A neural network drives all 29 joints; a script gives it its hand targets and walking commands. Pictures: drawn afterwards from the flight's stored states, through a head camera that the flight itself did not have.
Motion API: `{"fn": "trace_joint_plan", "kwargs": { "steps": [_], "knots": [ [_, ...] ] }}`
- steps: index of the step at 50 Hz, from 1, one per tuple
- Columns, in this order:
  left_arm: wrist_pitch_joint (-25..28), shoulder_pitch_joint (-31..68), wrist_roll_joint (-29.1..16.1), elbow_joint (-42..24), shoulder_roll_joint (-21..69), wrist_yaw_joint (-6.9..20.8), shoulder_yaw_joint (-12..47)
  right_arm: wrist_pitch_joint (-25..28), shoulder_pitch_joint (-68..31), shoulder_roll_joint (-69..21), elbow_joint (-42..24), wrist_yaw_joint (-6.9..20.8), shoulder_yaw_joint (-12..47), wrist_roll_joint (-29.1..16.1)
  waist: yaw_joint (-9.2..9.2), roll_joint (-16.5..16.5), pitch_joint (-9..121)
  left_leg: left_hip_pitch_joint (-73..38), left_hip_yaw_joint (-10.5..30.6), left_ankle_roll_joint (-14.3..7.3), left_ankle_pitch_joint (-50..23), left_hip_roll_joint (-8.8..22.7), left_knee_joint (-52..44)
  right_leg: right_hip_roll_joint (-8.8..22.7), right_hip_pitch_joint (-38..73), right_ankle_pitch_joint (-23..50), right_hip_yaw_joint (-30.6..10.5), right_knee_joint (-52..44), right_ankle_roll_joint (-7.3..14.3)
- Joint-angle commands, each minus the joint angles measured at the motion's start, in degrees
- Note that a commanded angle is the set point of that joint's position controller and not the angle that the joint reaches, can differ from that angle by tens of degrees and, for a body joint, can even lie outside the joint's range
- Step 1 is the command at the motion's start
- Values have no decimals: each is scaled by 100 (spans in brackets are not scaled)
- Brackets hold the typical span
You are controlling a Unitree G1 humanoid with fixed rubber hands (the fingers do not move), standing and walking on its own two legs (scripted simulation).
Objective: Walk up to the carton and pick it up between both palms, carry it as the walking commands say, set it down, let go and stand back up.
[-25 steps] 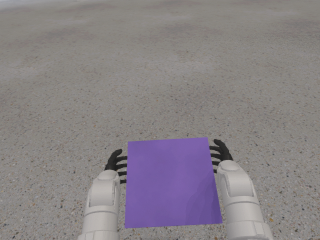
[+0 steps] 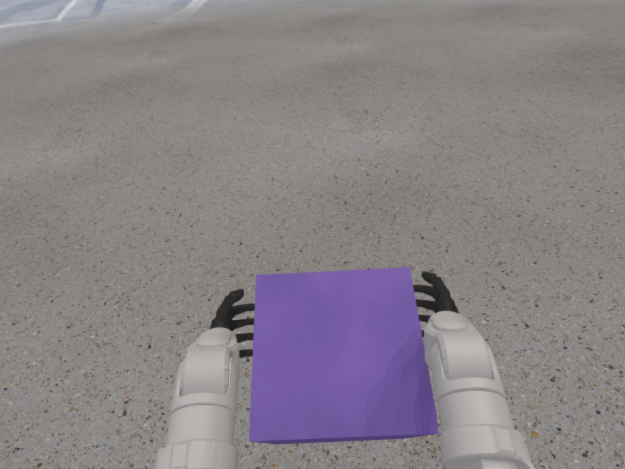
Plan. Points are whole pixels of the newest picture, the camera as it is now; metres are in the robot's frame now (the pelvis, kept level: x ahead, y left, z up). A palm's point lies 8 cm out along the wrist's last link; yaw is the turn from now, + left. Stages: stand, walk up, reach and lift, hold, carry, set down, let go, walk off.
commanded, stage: hold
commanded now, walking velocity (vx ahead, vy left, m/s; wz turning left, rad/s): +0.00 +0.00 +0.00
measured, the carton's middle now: (336, 364) +0.31 +0.00 -0.05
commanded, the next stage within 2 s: carry in 0.52 s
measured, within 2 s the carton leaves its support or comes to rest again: neither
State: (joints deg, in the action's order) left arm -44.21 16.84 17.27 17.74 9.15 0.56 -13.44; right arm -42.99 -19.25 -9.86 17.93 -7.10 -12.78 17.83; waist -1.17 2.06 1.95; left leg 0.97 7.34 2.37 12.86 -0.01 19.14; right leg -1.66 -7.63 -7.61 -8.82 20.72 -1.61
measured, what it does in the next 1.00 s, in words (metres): lifts its right foot, turning left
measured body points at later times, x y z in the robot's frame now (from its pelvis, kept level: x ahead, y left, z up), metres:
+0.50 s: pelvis +0.00 +0.00 +0.00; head -0.07 -0.01 +0.44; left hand +0.28 +0.17 +0.05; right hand +0.31 -0.13 +0.05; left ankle -0.02 +0.15 -0.75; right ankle +0.05 -0.13 -0.75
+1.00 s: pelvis -0.04 +0.02 -0.03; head -0.03 +0.03 +0.42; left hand +0.26 +0.27 +0.06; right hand +0.36 +0.00 +0.09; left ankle -0.01 +0.12 -0.75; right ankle +0.01 -0.12 -0.71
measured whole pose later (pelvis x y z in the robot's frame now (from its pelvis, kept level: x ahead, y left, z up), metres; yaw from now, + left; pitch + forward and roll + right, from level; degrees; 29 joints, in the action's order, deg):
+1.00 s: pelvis -0.04 +0.02 -0.03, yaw +17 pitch +5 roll -1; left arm -68.5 34.2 4.3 7.7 1.8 -12.1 -10.3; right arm -65.1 -40.9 -3.3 13.4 -18.1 -8.1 3.7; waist 1.6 0.5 4.5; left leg 31.1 3.4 -1.7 14.2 -3.8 40.7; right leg 2.6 -32.4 -29.1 0.1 56.3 -6.5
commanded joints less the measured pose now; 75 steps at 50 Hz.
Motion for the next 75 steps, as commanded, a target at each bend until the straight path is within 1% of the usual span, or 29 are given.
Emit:
{"fn": "trace_joint_plan", "kwargs": {
  "steps": [1,4,5,10,17,18,25,26,29,32,33,35,36,40,41,42,43,46,50,54,57,58,59,60,61,63,68,73,75],
  "knots": [
    [517,3747,-1637,-623,4988,1672,2684,90,-2736,-5822,503,2345,2771,-1628,-185,-413,1279,645,-591,-220,-461,-640,-413,-465,882,235,527,-266,-78],
    [541,4370,-1825,-998,4971,1737,2981,155,-2687,-5897,643,2355,2805,-1662,-185,-4,1418,795,-684,-177,-310,-661,-379,-420,1197,187,510,-317,-90],
    [508,4302,-1725,-671,4931,1772,2825,154,-2686,-5741,633,2368,2668,-1598,49,-102,1372,805,-665,-211,-242,-665,-423,-391,1182,300,531,-300,-103],
    [548,4318,-1952,-1082,5088,1821,3151,182,-2754,-6158,472,2302,2963,-1758,-89,-442,1703,517,-572,-244,-759,-608,-280,-468,1226,621,527,-267,-127],
    [419,3676,-1698,-1042,5041,1744,3117,103,-2283,-5915,360,2336,2913,-1669,-42,-45,1397,806,-521,-197,-518,-620,-419,-417,1430,577,536,-263,-56],
    [350,3424,-1721,-747,5059,1741,3105,59,-2138,-5706,318,2318,2826,-1559,208,-296,1300,599,-485,-163,-670,-600,-400,-477,1268,560,584,-316,-47],
    [329,3597,-1812,-1104,5328,1618,3169,47,-2331,-5507,49,2413,2864,-1645,111,-50,1087,556,-369,-112,-967,-515,-409,-502,1129,679,600,-283,47],
    [313,4034,-2075,-1381,5163,1529,3505,18,-2555,-5563,-195,2327,3354,-2021,156,-441,1727,893,22,-327,-1122,625,502,771,437,574,472,522,33],
    [70,3776,-2288,-1516,5437,1336,3691,-187,-2893,-5384,-949,2226,3637,-2382,177,239,1252,2089,1049,-538,344,904,133,443,-392,-930,810,1234,-110],
    [-308,4118,-2704,-2339,5415,1187,4104,-610,-3102,-5649,-1431,2108,4267,-2925,71,300,2024,2435,476,-415,-1444,524,1362,974,-43,-399,480,1177,-2],
    [-459,4314,-2849,-2496,5286,1158,4158,-847,-2880,-5624,-1337,2109,4152,-3023,49,-273,2017,2983,356,-210,-1070,342,1748,1386,174,-637,-105,853,194],
    [-708,5190,-3319,-2832,5278,1025,4469,-1191,-3767,-5693,-1870,2033,4411,-3494,52,-1529,2539,3336,-198,-129,589,-15,3285,2341,624,1193,-1029,516,794],
    [-903,5280,-3307,-2612,5191,924,4392,-1384,-4137,-5763,-1832,1931,4499,-3654,134,-1775,2696,3304,-372,-161,1633,172,3406,2519,616,1415,-741,584,933],
    [-1349,5309,-3290,-2758,5003,551,4231,-1968,-4068,-5652,-1163,1841,4494,-4076,224,-980,2705,1984,-753,-252,794,41,1952,2097,-518,1102,709,1336,498],
    [-1445,5833,-3348,-2690,4986,468,4335,-1979,-5133,-5654,-1397,1867,4577,-4369,307,232,2595,1562,-45,-404,188,237,1070,1761,-1034,178,932,2196,174],
    [-1604,6181,-3527,-2782,5034,402,4288,-2061,-5282,-5322,-1214,1807,4352,-4349,153,1453,2575,973,2048,-833,-1793,1365,392,869,-2204,-1692,1326,3230,-340],
    [-1701,6947,-3648,-3083,4932,377,4408,-2165,-5390,-5370,-1038,1783,4212,-4326,150,2059,2374,554,2943,-1128,-2927,1591,368,227,-3155,-2726,1133,3760,-523],
    [-2082,7106,-3891,-1929,5319,355,4037,-2499,-4951,-5279,-197,1612,3730,-3932,288,642,2523,482,2413,-1141,-2353,1239,623,312,-3112,-2466,790,3669,-540],
    [-2255,7788,-4231,-1991,5727,451,3891,-2612,-6000,-5526,-501,1490,3056,-3998,366,1009,3326,-425,1917,-1031,-3366,983,1111,188,-3075,-1940,860,3200,-645],
    [-2449,8516,-4565,-2156,5826,477,3479,-2761,-6523,-5792,-696,1315,2887,-3935,398,318,3490,-343,1557,-1066,-3101,914,1142,-25,-2161,-1899,1038,1767,-505],
    [-2623,7980,-4530,-2084,5844,540,3377,-2845,-6251,-5682,-992,1176,2703,-3786,341,458,3754,378,1081,-855,-2556,750,1217,82,-805,-949,1255,1008,-198],
    [-2626,7940,-4499,-2309,5893,575,3474,-2869,-6281,-5616,-1218,1114,2779,-3779,329,-93,3785,1158,821,-679,-1649,419,1575,508,109,-501,685,226,-37],
    [-2602,8620,-4576,-2212,5804,581,3323,-2917,-7121,-5811,-1380,1068,2969,-3960,256,-852,3792,2394,180,-403,-400,-73,2274,1666,1225,1015,-347,268,339],
    [-2685,7990,-4444,-1785,5507,572,2970,-2963,-6625,-5732,-1200,1054,2767,-3923,199,-2158,3700,3580,-514,-189,1558,-380,2953,2512,1482,2768,-1184,502,1044],
    [-2638,8592,-4431,-2208,5603,532,3153,-2952,-7046,-5915,-1473,1105,2979,-4076,185,-2155,3340,3347,-584,-206,1627,-68,3402,2579,945,3545,-853,757,1345],
    [-2745,7934,-4223,-2025,5861,539,3058,-3060,-6438,-6108,-1097,1162,3011,-4082,193,-1378,3276,2995,-686,-279,1182,-49,3027,2063,992,3207,-40,950,1248],
    [-2730,8340,-3854,-2047,5725,477,2957,-2976,-6562,-6356,-378,1300,3188,-4256,151,-586,3348,2351,-1113,-284,829,-239,1314,1586,1219,3438,354,1240,1072],
    [-2716,7693,-3695,-1630,5431,497,2871,-3036,-6084,-6202,130,1472,2936,-4006,144,-339,3611,444,-187,-541,-3866,830,1564,1047,190,2471,915,1704,524],
    [-2769,7111,-3542,-1342,5632,612,2725,-3010,-5887,-6223,-89,1569,2961,-3878,212,-186,3650,208,-131,-746,-4169,1069,1806,809,-234,1648,1044,1530,420]
  ]
}}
